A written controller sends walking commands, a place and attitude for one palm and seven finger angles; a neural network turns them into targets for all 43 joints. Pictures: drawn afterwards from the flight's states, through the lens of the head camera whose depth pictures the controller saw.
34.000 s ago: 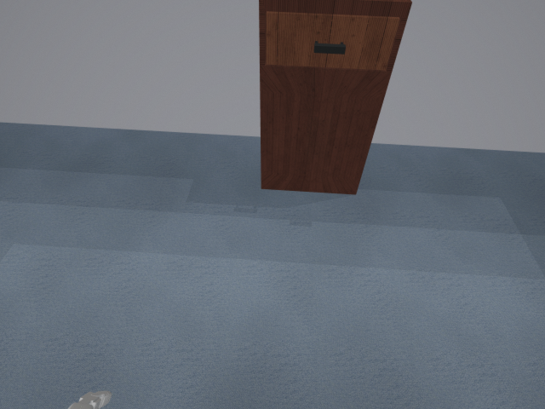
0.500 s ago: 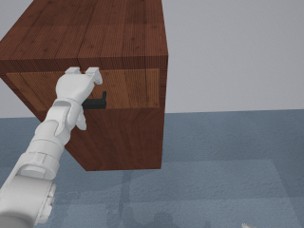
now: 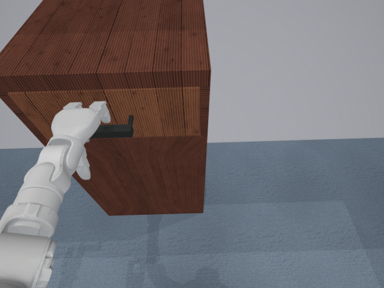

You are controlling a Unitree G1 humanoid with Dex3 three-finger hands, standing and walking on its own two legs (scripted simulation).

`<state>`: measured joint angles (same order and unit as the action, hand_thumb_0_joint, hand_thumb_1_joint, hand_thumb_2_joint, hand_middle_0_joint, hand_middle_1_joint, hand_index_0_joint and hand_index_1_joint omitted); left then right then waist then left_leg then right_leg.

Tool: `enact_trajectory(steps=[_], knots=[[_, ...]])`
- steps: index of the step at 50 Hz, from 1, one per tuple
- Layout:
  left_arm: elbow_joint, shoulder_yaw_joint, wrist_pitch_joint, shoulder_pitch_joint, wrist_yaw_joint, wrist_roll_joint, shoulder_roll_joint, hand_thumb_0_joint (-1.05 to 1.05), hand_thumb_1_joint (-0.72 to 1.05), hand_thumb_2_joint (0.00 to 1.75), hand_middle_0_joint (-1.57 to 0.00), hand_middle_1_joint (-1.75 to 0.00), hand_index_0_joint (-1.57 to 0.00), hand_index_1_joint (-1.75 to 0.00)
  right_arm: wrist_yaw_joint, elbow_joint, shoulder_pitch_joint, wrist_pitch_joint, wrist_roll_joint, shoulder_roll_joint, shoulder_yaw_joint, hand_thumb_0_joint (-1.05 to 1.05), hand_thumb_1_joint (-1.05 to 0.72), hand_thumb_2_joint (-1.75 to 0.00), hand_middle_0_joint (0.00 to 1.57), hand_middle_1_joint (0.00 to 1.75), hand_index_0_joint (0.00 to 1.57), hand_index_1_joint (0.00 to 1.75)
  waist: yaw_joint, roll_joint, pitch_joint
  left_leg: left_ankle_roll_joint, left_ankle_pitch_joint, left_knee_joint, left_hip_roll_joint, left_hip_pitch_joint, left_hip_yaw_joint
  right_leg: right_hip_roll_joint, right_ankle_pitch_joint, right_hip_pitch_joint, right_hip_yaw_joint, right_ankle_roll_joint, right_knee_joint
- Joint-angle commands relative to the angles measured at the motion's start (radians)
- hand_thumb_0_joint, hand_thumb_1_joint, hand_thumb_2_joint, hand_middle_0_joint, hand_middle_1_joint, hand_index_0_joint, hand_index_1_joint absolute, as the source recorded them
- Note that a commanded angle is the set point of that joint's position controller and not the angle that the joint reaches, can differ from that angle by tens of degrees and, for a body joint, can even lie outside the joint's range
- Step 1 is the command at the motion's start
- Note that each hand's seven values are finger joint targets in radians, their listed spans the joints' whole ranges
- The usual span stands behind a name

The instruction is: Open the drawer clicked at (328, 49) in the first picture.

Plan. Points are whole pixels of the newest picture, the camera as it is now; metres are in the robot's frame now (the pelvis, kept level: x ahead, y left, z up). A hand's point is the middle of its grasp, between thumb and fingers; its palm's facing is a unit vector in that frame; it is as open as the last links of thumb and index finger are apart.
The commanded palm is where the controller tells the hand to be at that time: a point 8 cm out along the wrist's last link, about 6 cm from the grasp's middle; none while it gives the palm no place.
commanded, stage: re-aim the fingers above the handle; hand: left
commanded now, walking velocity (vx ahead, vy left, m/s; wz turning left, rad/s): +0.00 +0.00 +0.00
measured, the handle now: (112, 125) +0.50 +0.22 +0.01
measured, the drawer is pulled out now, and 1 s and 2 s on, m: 0.00 0.00 0.00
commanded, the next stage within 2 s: lower the fingers behind the handle in 0.46 s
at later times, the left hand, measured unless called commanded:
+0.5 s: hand (90, 135) +0.44 +0.25 +0.05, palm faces -0.15 -0.03 -0.99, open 13.7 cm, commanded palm +0.43 +0.25 +0.12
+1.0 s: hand (93, 135) +0.44 +0.25 +0.04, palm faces -0.14 +0.01 -0.99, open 13.8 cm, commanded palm +0.43 +0.25 +0.09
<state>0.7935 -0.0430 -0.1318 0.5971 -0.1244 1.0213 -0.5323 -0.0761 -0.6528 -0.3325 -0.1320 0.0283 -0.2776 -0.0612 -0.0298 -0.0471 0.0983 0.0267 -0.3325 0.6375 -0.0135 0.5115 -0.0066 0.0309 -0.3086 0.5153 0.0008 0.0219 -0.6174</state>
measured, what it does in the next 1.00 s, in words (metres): stands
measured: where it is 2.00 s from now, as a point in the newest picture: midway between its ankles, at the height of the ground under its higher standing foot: outside the picture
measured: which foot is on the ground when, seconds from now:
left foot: down 0.00-1.00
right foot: down 0.00-1.00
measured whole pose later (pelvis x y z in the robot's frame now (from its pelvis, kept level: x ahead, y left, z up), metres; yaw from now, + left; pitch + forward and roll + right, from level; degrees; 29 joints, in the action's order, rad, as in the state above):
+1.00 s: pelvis -0.01 +0.01 -0.01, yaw +0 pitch +14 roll -1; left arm 0.99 -0.12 0.00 0.78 -0.15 1.05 -0.48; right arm -0.05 -0.65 -0.30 -0.14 0.03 -0.25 -0.02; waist -0.06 -0.04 0.12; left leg 0.04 -0.35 0.70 -0.02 0.59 0.00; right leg 0.02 -0.32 0.58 0.01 0.01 -0.66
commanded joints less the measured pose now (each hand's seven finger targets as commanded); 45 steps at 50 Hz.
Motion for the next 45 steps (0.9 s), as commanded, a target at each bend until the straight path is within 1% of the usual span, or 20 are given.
enact_trajectory(steps=[1, 3, 7, 8, 11, 13, 16, 19, 21, 22, 23, 24, 26, 29, 33, 36, 37, 40, 43, 45], knots=[[-0.297, 0.082, -0.051, 0.595, -0.107, -0.01, -0.231, 0.0, -0.5, 0.3, -0.3, -1.2, -0.3, -1.2, -0.008, 0.061, -0.026, 0.046, -0.003, -0.121, -0.056, 0.0, -0.9, -0.9, 0.2, 0.3, 0.2, 0.3, -0.048, -0.039, 0.362, 0.024, 0.344, -0.014, -0.019, -0.212, 0.008, 0.013, 0.257, -0.089, 0.0, 0.018, 0.046], [-0.253, 0.07, -0.026, 0.626, -0.141, -0.003, -0.223, 0.0, -0.5, 0.3, -0.3, -1.2, -0.3, -1.2, -0.006, 0.045, -0.03, 0.052, -0.002, -0.124, -0.05, 0.0, -0.9, -0.9, 0.2, 0.3, 0.2, 0.3, -0.054, -0.036, 0.346, 0.021, 0.313, -0.015, -0.024, -0.191, 0.012, 0.014, 0.229, -0.067, 0.007, 0.02, 0.042], [-0.159, 0.118, 0.056, 0.6, -0.179, 0.013, -0.277, 0.0, -0.5, 0.3, -0.3, -1.2, -0.3, -1.2, 0.004, 0.029, -0.027, 0.05, -0.005, -0.126, -0.042, 0.0, -0.9, -0.9, 0.2, 0.3, 0.2, 0.3, -0.021, -0.055, 0.401, 0.011, 0.36, -0.016, -0.025, -0.178, 0.01, 0.016, 0.266, -0.106, 0.018, 0.027, 0.021], [-0.139, 0.095, 0.078, 0.596, -0.176, 0.009, -0.247, 0.0, -0.5, 0.3, -0.3, -1.2, -0.3, -1.2, 0.008, 0.032, -0.024, 0.049, -0.007, -0.124, -0.04, 0.0, -0.9, -0.9, 0.2, 0.3, 0.2, 0.3, -0.021, -0.052, 0.409, 0.011, 0.38, -0.016, -0.025, -0.18, 0.002, 0.015, 0.292, -0.121, 0.018, 0.026, 0.021], [-0.022, 0.111, 0.145, 0.464, -0.129, 0.005, -0.261, 0.0, -0.5, 0.3, -0.3, -1.2, -0.3, -1.2, 0.015, 0.045, -0.017, 0.032, -0.008, -0.132, -0.032, 0.0, -0.9, -0.9, 0.2, 0.3, 0.2, 0.3, 0.007, 0.012, 0.416, 0.013, 0.421, -0.024, -0.018, -0.142, -0.014, 0.011, 0.372, -0.202, 0.017, 0.021, 0.021], [-0.003, 0.055, 0.169, 0.423, -0.08, -0.005, -0.208, 0.0, -0.5, 0.3, -0.3, -1.2, -0.3, -1.2, 0.015, 0.067, 0.0, 0.022, 0.001, -0.136, -0.026, 0.0, -0.9, -0.9, 0.2, 0.3, 0.2, 0.3, -0.003, 0.067, 0.35, 0.016, 0.381, -0.041, -0.016, -0.111, -0.024, 0.008, 0.372, -0.212, 0.019, 0.014, 0.044], [0.015, 0.064, 0.157, 0.427, -0.036, -0.006, -0.239, 0.0, -0.5, 0.3, -0.3, -1.2, -0.3, -1.2, 0.005, 0.08, 0.014, 0.01, 0.008, -0.144, -0.017, 0.0, -0.9, -0.9, 0.2, 0.3, 0.2, 0.3, -0.008, 0.13, 0.269, 0.025, 0.303, -0.063, -0.017, -0.068, -0.026, 0.001, 0.324, -0.217, 0.009, 0.007, 0.069], [-0.044, 0.065, 0.102, 0.459, -0.007, -0.008, -0.24, 0.0, -0.5, 0.3, -0.3, -1.2, -0.3, -1.2, -0.007, 0.1, 0.01, 0.015, 0.008, -0.139, -0.017, 0.0, -0.9, -0.9, 0.2, 0.3, 0.2, 0.3, -0.012, 0.126, 0.264, 0.032, 0.277, -0.064, -0.021, -0.07, -0.02, -0.002, 0.3, -0.215, 0.003, 0.008, 0.072], [-0.108, 0.107, 0.039, 0.49, -0.006, -0.005, -0.288, 0.0, -0.5, 0.3, -0.3, -1.2, -0.3, -1.2, -0.015, 0.103, 0.006, 0.02, 0.003, -0.134, -0.022, 0.0, -0.9, -0.9, 0.2, 0.3, 0.2, 0.3, -0.009, 0.068, 0.299, 0.034, 0.288, -0.052, -0.021, -0.091, -0.016, -0.002, 0.297, -0.209, -0.008, 0.012, 0.062], [-0.174, 0.075, 0.006, 0.546, -0.012, -0.007, -0.252, 0.0, -0.5, 0.3, -0.3, -1.2, -0.3, -1.2, -0.015, 0.104, -0.004, 0.025, -0.002, -0.128, -0.026, 0.0, -0.9, -0.9, 0.2, 0.3, 0.2, 0.3, -0.021, 0.033, 0.339, 0.033, 0.316, -0.042, -0.023, -0.122, -0.011, -0.001, 0.313, -0.198, -0.01, 0.013, 0.052], [-0.203, 0.108, -0.02, 0.534, -0.024, -0.001, -0.275, 0.0, -0.5, 0.3, -0.3, -1.2, -0.3, -1.2, -0.016, 0.099, -0.007, 0.029, -0.005, -0.12, -0.034, 0.0, -0.9, -0.9, 0.2, 0.3, 0.2, 0.3, -0.01, -0.011, 0.368, 0.031, 0.346, -0.028, -0.021, -0.154, -0.009, 0.003, 0.317, -0.181, -0.009, 0.018, 0.043], [-0.244, 0.078, -0.04, 0.57, -0.038, 0.002, -0.24, 0.0, -0.5, 0.3, -0.3, -1.2, -0.3, -1.2, -0.015, 0.096, -0.014, 0.033, -0.009, -0.116, -0.037, 0.0, -0.9, -0.9, 0.2, 0.3, 0.2, 0.3, -0.026, -0.032, 0.387, 0.028, 0.377, -0.016, -0.021, -0.183, -0.004, 0.007, 0.323, -0.151, -0.006, 0.018, 0.034], [-0.289, 0.11, -0.067, 0.594, -0.075, 0.0, -0.26, 0.0, -0.5, 0.3, -0.3, -1.2, -0.3, -1.2, -0.009, 0.08, -0.029, 0.041, -0.013, -0.113, -0.047, 0.0, -0.9, -0.9, 0.2, 0.3, 0.2, 0.3, -0.023, -0.066, 0.423, 0.021, 0.441, 0.006, -0.014, -0.231, 0.009, 0.015, 0.321, -0.112, 0.002, 0.022, 0.02], [-0.209, 0.154, -0.035, 0.534, -0.136, 0.005, -0.281, 0.0, -0.5, 0.3, -0.3, -1.2, -0.3, -1.2, 0.0, 0.054, -0.037, 0.042, -0.017, -0.114, -0.048, 0.0, -0.9, -0.9, 0.2, 0.3, 0.2, 0.3, -0.014, -0.062, 0.405, 0.009, 0.466, 0.018, -0.016, -0.196, 0.01, 0.019, 0.335, -0.095, 0.015, 0.025, 0.001], [-0.076, 0.093, 0.071, 0.477, -0.161, 0.008, -0.207, 0.0, -0.5, 0.3, -0.3, -1.2, -0.3, -1.2, 0.025, 0.039, -0.04, 0.04, -0.013, -0.128, -0.046, 0.0, -0.9, -0.9, 0.2, 0.3, 0.2, 0.3, -0.014, -0.01, 0.36, 0.006, 0.429, 0.006, -0.012, -0.134, -0.001, 0.019, 0.322, -0.08, 0.028, 0.025, 0.002], [-0.043, 0.034, 0.124, 0.489, -0.13, 0.018, -0.165, 0.0, -0.5, 0.3, -0.3, -1.2, -0.3, -1.2, 0.032, 0.046, -0.051, 0.026, -0.007, -0.136, -0.046, 0.0, -0.9, -0.9, 0.2, 0.3, 0.2, 0.3, -0.027, 0.009, 0.391, 0.01, 0.458, 0.01, -0.009, -0.151, -0.003, 0.019, 0.351, -0.102, 0.026, 0.022, 0.007], [-0.034, 0.014, 0.135, 0.502, -0.121, 0.018, -0.143, 0.0, -0.5, 0.3, -0.3, -1.2, -0.3, -1.2, 0.033, 0.045, -0.05, 0.021, -0.005, -0.136, -0.048, 0.0, -0.9, -0.9, 0.2, 0.3, 0.2, 0.3, -0.039, 0.028, 0.363, 0.011, 0.436, 0.005, -0.007, -0.149, -0.001, 0.02, 0.332, -0.089, 0.03, 0.021, 0.014], [0.046, 0.023, 0.166, 0.508, -0.099, 0.03, -0.172, 0.0, -0.5, 0.3, -0.3, -1.2, -0.3, -1.2, 0.022, 0.042, -0.047, 0.008, -0.005, -0.145, -0.038, 0.0, -0.9, -0.9, 0.2, 0.3, 0.2, 0.3, -0.046, 0.087, 0.3, 0.02, 0.339, -0.014, -0.011, -0.099, -0.003, 0.017, 0.272, -0.087, 0.027, 0.02, 0.037], [0.067, -0.036, 0.168, 0.497, -0.071, 0.036, -0.112, 0.0, -0.5, 0.3, -0.3, -1.2, -0.3, -1.2, 0.018, 0.056, -0.041, 0.004, 0.0, -0.137, -0.03, 0.0, -0.9, -0.9, 0.2, 0.3, 0.2, 0.3, -0.05, 0.066, 0.251, 0.02, 0.299, -0.02, -0.011, -0.097, 0.0, 0.015, 0.227, -0.048, 0.03, 0.023, 0.042], [0.077, -0.037, 0.156, 0.525, -0.055, 0.035, -0.118, 0.0, -0.5, 0.3, -0.3, -1.2, -0.3, -1.2, 0.015, 0.057, -0.047, 0.003, -0.001, -0.142, -0.028, 0.0, -0.9, -0.9, 0.2, 0.3, 0.2, 0.3, -0.061, 0.071, 0.223, 0.021, 0.249, -0.024, -0.012, -0.082, 0.003, 0.015, 0.18, -0.029, 0.029, 0.023, 0.049]])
